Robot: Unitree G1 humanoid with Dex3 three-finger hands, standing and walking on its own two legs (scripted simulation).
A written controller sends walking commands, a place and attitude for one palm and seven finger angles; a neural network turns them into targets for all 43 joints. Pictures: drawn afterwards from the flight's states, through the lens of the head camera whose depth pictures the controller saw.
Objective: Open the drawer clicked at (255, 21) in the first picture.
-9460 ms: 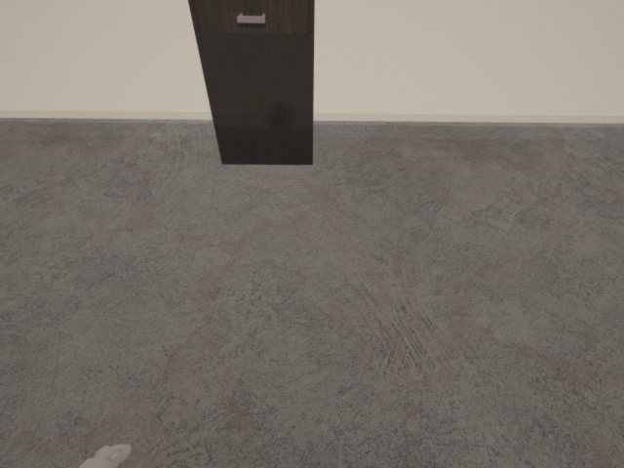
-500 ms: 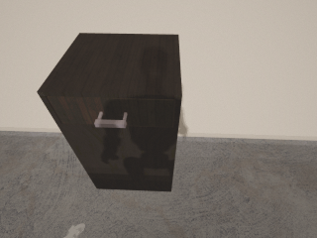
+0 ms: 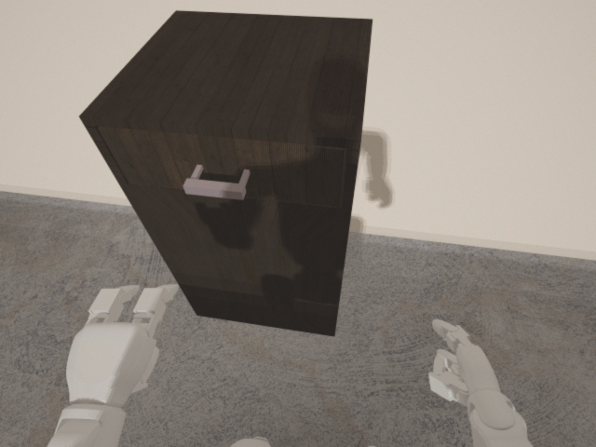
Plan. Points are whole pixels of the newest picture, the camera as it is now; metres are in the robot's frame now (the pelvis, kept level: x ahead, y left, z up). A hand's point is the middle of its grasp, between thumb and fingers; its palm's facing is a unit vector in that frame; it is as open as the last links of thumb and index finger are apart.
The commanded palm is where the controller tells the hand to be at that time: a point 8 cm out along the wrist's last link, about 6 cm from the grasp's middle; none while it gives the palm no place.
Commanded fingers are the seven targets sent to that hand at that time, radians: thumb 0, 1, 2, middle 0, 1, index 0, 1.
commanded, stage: raise the hand with hooked fingers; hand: left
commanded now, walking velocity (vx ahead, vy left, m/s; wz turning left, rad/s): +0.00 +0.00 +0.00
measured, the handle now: (218, 180) +0.52 +0.25 +0.01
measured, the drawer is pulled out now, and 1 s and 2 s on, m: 0.00 0.00 0.00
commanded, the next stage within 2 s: move the hooked fingers above the handle in 1.28 s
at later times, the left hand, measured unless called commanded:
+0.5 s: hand (150, 267) +0.29 +0.25 +0.08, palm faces +0.15 -0.07 -0.99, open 12.7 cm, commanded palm +0.27 +0.25 +0.13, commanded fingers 0.00 -0.43 0.33 -0.29 -1.15 -0.29 -1.15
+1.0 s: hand (130, 207) +0.34 +0.28 +0.14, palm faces +0.05 -0.08 -1.00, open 13.9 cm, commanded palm +0.31 +0.28 +0.18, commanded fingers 0.00 -0.50 0.30 -0.30 -1.20 -0.30 -1.20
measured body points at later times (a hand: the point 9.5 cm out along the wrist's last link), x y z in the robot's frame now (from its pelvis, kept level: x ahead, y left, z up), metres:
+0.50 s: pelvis +0.01 +0.02 +0.03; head +0.04 -0.01 +0.48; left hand +0.28 +0.25 +0.13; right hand +0.18 -0.25 -0.08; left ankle -0.01 +0.14 -0.68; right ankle +0.02 -0.08 -0.68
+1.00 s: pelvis +0.02 +0.05 +0.05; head +0.03 +0.02 +0.50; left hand +0.33 +0.28 +0.19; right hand +0.20 -0.17 -0.06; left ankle -0.01 +0.14 -0.68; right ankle +0.02 -0.07 -0.68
